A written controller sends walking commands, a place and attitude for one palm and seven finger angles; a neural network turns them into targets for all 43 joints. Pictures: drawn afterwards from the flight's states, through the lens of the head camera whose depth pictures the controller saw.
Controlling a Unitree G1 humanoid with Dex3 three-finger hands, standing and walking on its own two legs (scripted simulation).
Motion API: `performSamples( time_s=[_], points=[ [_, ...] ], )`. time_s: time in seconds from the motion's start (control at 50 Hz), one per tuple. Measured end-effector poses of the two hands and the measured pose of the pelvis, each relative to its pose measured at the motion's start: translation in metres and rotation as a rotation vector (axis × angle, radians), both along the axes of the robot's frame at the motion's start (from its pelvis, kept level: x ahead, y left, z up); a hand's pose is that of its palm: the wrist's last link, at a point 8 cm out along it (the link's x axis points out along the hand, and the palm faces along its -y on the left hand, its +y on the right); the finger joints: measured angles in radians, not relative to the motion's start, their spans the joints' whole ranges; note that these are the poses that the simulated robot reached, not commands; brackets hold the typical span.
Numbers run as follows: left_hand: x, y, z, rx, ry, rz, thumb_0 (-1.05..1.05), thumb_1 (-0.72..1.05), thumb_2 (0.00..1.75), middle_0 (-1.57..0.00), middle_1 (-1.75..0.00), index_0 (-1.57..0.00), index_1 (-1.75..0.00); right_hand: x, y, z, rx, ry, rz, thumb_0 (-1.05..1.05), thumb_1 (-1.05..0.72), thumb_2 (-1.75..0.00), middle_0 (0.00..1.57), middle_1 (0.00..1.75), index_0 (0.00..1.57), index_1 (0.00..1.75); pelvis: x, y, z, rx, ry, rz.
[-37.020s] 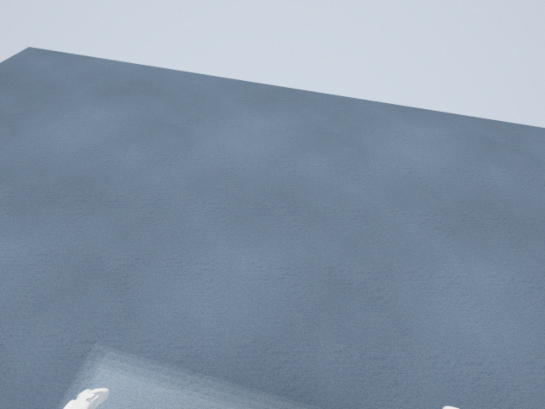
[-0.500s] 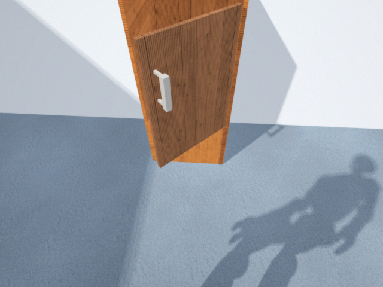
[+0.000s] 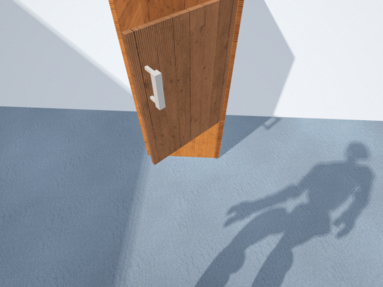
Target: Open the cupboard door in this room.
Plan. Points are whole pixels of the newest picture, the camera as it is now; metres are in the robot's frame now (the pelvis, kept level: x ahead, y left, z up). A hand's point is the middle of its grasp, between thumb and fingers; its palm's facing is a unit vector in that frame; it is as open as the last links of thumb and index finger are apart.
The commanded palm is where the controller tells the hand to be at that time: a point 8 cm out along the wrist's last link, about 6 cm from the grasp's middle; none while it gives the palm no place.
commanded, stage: look to check the result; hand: left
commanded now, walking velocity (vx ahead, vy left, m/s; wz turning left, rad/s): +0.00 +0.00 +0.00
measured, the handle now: (154, 87) +0.65 +0.15 +0.02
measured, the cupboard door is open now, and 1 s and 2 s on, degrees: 44 44 44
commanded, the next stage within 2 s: walk to a spot facing it in 0.30 s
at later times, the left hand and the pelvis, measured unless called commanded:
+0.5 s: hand out of the picture +0.11 +0.24 -0.16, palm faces -0.02 -0.95 -0.32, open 7.4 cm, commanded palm none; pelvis +0.02 +0.00 +0.00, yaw -1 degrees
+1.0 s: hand out of the picture +0.09 +0.16 -0.17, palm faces -0.21 -0.94 -0.27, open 7.4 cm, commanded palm none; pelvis +0.01 -0.03 -0.01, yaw -17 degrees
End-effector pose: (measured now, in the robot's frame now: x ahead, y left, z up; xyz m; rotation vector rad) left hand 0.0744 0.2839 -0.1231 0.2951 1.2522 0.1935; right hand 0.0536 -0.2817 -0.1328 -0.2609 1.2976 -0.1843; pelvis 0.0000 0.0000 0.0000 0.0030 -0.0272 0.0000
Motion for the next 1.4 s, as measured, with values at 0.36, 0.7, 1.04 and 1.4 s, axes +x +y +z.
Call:
performSamples(
  time_s=[0.36, 0.7, 1.04, 1.4],
  points=[
    [0.025, 0.004, 0.003, 0.006, -0.029, -0.012, 0.01, 0.91, 0.90, -0.21, -0.30, -0.20, -0.30, 0.034, -0.005, 0.009, -0.021, -0.048, 0.017, 0.01, -0.91, -0.90, 0.20, 0.29, 0.20, 0.30, 0.016, 0.001, 0.002, -0.001, 0.003, -0.003],
    [0.026, -0.017, -0.017, -0.032, 0.046, -0.064, 0.00, 0.91, 0.90, -0.20, -0.30, -0.20, -0.30, 0.005, 0.010, -0.008, 0.010, -0.059, -0.098, 0.01, -0.91, -0.90, 0.20, 0.29, 0.20, 0.30, 0.014, -0.002, -0.011, 0.024, 0.008, -0.121],
    [0.022, -0.083, -0.012, -0.050, 0.136, -0.191, 0.00, 0.91, 0.90, -0.21, -0.30, -0.20, -0.30, -0.029, -0.013, -0.009, 0.058, -0.074, -0.318, 0.01, -0.91, -0.90, 0.20, 0.29, 0.20, 0.30, 0.011, -0.031, -0.002, 0.058, 0.048, -0.323],
    [0.149, -0.097, -0.012, -0.085, -0.052, -0.465, 0.01, 0.91, 0.90, -0.20, -0.30, -0.20, -0.30, -0.085, 0.004, 0.003, -0.029, -0.121, -0.468, 0.01, -0.91, -0.90, 0.20, 0.30, 0.21, 0.30, 0.013, -0.016, -0.009, -0.021, 0.046, -0.539]
  ],
)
